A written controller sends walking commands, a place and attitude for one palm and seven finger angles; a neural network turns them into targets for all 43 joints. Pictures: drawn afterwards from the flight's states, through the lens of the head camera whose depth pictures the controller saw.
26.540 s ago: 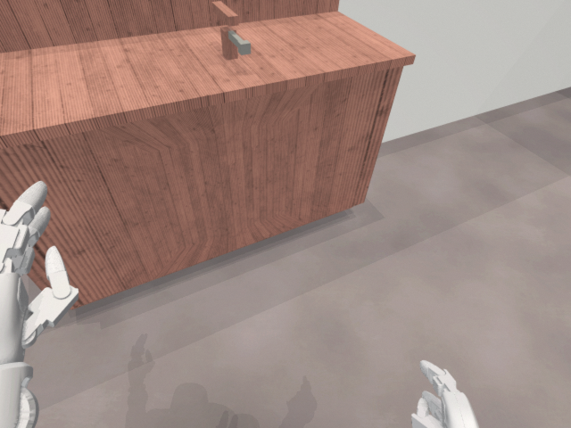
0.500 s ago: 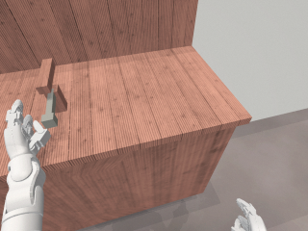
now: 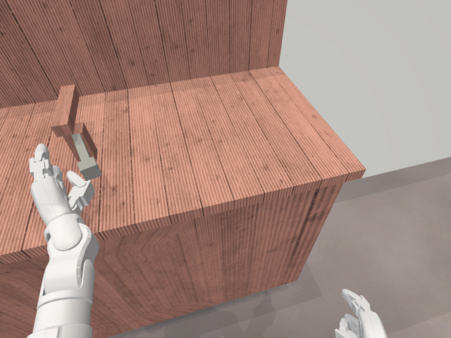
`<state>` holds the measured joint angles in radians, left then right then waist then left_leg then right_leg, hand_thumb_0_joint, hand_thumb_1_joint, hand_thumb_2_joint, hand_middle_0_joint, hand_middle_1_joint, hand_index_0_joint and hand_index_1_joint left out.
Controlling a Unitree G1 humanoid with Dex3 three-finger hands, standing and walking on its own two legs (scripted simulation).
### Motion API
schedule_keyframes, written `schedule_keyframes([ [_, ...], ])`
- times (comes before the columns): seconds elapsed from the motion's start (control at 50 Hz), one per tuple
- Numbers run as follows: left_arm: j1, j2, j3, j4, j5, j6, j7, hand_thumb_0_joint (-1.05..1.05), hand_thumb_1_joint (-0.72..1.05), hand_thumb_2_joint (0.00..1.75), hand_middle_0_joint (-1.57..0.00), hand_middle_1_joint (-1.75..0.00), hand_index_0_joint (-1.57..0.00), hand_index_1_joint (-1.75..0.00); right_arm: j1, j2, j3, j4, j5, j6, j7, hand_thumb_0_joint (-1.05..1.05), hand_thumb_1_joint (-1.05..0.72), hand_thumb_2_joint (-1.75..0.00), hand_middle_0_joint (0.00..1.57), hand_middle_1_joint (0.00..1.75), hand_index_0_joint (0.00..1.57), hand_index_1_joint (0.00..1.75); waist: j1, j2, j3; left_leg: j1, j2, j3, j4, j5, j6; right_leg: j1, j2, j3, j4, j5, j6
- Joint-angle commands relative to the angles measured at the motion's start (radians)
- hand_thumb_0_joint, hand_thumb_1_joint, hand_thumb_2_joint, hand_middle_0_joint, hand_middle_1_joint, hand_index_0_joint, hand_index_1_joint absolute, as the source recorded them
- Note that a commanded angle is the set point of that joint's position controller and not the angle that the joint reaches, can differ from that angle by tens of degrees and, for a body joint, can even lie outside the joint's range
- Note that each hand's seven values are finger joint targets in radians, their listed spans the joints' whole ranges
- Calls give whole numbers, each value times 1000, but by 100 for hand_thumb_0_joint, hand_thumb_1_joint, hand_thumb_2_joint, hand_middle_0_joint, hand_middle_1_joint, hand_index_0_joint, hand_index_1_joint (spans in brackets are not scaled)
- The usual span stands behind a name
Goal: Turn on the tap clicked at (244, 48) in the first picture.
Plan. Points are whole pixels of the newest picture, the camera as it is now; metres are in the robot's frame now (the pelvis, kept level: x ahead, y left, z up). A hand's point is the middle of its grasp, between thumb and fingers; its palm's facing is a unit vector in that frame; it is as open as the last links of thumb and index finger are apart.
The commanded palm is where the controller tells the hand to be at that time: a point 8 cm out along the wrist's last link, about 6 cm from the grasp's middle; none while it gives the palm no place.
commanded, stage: push the lever round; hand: left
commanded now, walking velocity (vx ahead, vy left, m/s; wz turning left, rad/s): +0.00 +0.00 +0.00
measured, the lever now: (89, 169) +0.36 +0.28 +0.12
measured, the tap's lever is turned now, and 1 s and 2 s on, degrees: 17 51 70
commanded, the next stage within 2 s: lift the hand up off the lever in 1.98 s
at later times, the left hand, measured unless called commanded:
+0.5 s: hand (113, 176) +0.35 +0.23 +0.11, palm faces +0.72 -0.69 -0.05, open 7.7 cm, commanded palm +0.30 +0.25 +0.11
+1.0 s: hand (136, 162) +0.39 +0.20 +0.12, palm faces +0.77 -0.63 -0.06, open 7.6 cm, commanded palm +0.33 +0.22 +0.11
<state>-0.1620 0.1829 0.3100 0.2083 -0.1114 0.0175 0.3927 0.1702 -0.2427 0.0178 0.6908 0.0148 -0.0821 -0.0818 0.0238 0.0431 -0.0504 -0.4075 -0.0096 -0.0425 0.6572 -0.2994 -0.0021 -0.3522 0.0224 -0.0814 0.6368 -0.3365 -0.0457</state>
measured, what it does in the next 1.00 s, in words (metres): stands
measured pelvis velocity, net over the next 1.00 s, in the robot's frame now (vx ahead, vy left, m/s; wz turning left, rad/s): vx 0.01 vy -0.01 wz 0.01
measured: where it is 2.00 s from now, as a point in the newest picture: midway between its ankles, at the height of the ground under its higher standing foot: outside the picture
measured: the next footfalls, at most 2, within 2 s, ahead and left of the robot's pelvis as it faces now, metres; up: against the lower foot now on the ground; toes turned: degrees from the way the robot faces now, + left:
none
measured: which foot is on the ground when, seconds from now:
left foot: down 0.00-1.00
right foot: down 0.00-1.00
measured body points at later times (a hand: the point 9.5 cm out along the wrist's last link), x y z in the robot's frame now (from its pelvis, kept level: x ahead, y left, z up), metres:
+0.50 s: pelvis +0.01 -0.01 +0.00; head +0.00 -0.02 +0.45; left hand +0.31 +0.26 +0.12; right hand +0.18 -0.24 -0.10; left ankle +0.03 +0.12 -0.72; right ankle +0.00 -0.09 -0.72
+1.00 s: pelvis +0.01 -0.01 +0.00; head +0.01 -0.03 +0.45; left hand +0.34 +0.23 +0.12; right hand +0.18 -0.24 -0.11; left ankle +0.03 +0.12 -0.72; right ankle +0.00 -0.09 -0.72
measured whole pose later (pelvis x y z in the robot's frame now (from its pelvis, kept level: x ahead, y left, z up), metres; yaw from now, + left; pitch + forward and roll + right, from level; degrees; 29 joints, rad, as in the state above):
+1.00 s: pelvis +0.01 -0.01 +0.00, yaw +1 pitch +4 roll +0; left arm -0.41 0.01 0.22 0.38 0.01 0.12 0.78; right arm 0.13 -0.20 -0.01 0.74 -0.03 0.01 -0.03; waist 0.01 0.04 -0.08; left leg -0.42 -0.01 -0.05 0.64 -0.30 -0.02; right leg -0.37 0.02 -0.09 0.64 -0.35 -0.06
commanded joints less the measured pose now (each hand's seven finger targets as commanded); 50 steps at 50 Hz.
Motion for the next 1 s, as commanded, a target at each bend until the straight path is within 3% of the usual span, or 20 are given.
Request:
schedule_keyframes([
  [0.0,-357,123,-62,-267,32,-85,29,0,90,90,-15,-15,-15,-15,-108,-116,-40,-145,-7,-54,-4,0,-90,-90,20,30,20,30,-24,6,-247,145,-7,-14,-76,145,21,32,-17,53,-106,190,21],
  [0.02,-332,143,-31,-244,31,-81,42,0,90,90,-15,-15,-15,-15,-105,-118,-43,-142,-8,-51,-4,0,-90,-90,20,30,20,30,-15,-36,-246,131,-5,-16,-81,148,20,47,-15,49,-107,194,21],
  [0.04,-319,160,-12,-241,33,-77,53,0,90,90,-15,-15,-15,-15,-111,-121,-43,-141,-8,-45,-5,0,-90,-90,20,30,20,30,-7,-30,-245,125,-8,-12,-80,160,21,58,-18,53,-107,208,21],
  [0.06,-328,137,-33,-244,36,-73,62,0,90,90,-15,-15,-15,-15,-114,-117,-43,-148,-9,-41,-4,0,-90,-90,20,30,20,30,-14,-52,-252,123,-8,-11,-80,160,22,62,-21,51,-105,210,25],
  [0.12,-343,105,-62,-238,51,-52,92,0,90,90,-15,-15,-15,-15,-126,-111,-42,-148,-10,-31,2,0,-90,-90,20,30,20,30,-10,-30,-230,124,-7,-5,-80,167,20,57,-24,53,-112,219,24],
  [0.14,-348,137,-30,-235,59,-44,108,0,90,90,-15,-15,-15,-15,-126,-114,-42,-143,-12,-25,0,0,-90,-90,20,30,20,30,-6,-31,-231,118,-8,-7,-84,165,21,63,-24,53,-112,213,23],
  [0.22,-375,85,-76,-225,76,-15,146,0,90,90,-15,-15,-15,-15,-139,-105,-40,-147,-16,-8,5,0,-90,-90,20,30,20,30,-13,-27,-219,117,-8,0,-81,172,21,64,-27,56,-120,220,23],
  [0.24,-369,125,-28,-214,78,-10,159,0,90,90,-15,-15,-15,-15,-137,-109,-43,-141,-16,-2,3,0,-90,-90,20,30,20,30,-7,-36,-218,112,-7,-3,-86,170,21,70,-26,56,-125,215,22],
  [0.3,-348,89,-52,-224,81,-5,177,0,90,90,-15,-15,-15,-15,-139,-101,-45,-150,-19,10,8,0,-90,-90,20,30,20,30,1,-45,-256,120,-7,5,-79,213,19,104,-29,57,-114,275,23],
  [0.34,-343,109,-27,-224,87,-3,190,0,90,90,-15,-15,-15,-15,-141,-103,-49,-146,-20,19,8,0,-90,-90,20,30,20,30,5,-51,-262,121,-6,5,-79,231,19,114,-30,56,-111,294,22],
  [0.36,-364,69,-66,-236,86,-5,192,0,90,90,-15,-15,-15,-15,-141,-98,-47,-151,-22,20,12,0,-90,-90,20,30,20,30,-1,-50,-266,129,-6,7,-76,238,19,112,-32,55,-109,305,24],
  [0.44,-381,67,-68,-230,100,2,213,0,90,90,-15,-15,-15,-15,-152,-97,-48,-142,-23,27,13,0,-90,-90,20,30,20,30,-4,-24,-235,126,-4,6,-79,221,18,95,-32,56,-119,278,20],
  [0.46,-419,38,-103,-244,101,1,216,0,90,90,-15,-15,-15,-15,-156,-94,-46,-143,-22,25,15,0,-90,-90,20,30,20,30,-16,-11,-230,134,-4,6,-78,217,19,83,-34,55,-120,270,20],
  [0.54,-439,33,-100,-223,109,5,240,0,90,90,-15,-15,-15,-15,-165,-95,-50,-132,-26,27,12,0,-90,-90,20,30,20,30,-13,-33,-235,134,-3,0,-81,207,18,79,-32,53,-123,246,18],
  [0.62,-488,-40,-163,-201,119,8,267,0,90,90,-15,-15,-15,-15,-168,-87,-51,-123,-32,21,19,0,-90,-90,20,30,20,30,-22,-28,-246,148,-4,-1,-75,207,15,61,-33,48,-120,236,17],
  [0.64,-482,1,-114,-177,122,12,279,0,90,90,-15,-15,-15,-15,-161,-90,-54,-115,-33,24,17,0,-90,-90,20,30,20,30,-13,-56,-248,139,-3,-7,-82,205,14,71,-30,43,-120,229,15],
  [0.7,-540,-26,-138,-146,126,23,297,0,90,90,-15,-15,-15,-15,-171,-85,-50,-114,-34,30,19,0,-90,-90,20,30,20,30,-23,-82,-249,126,-6,1,-79,191,16,72,-37,47,-128,225,20],
  [0.74,-522,0,-99,-125,133,30,314,0,90,90,-15,-15,-15,-15,-170,-85,-55,-107,-38,35,20,0,-90,-90,20,30,20,30,-9,-58,-266,122,-7,1,-80,201,13,82,-35,47,-125,231,17],
  [0.8,-584,-38,-131,-103,142,38,333,0,90,90,-15,-15,-15,-15,-173,-76,-52,-104,-40,41,29,0,-90,-90,20,30,20,30,-20,-29,-263,122,-5,2,-75,200,9,69,-38,43,-122,225,14],
  [0.98,-654,-59,-113,-18,166,46,401,0,90,90,-15,-15,-15,-15,-155,-75,-62,-94,-53,49,52,0,-90,-90,20,30,20,30,-20,-73,-303,99,-2,4,-50,226,9,67,-37,33,-101,259,15],
])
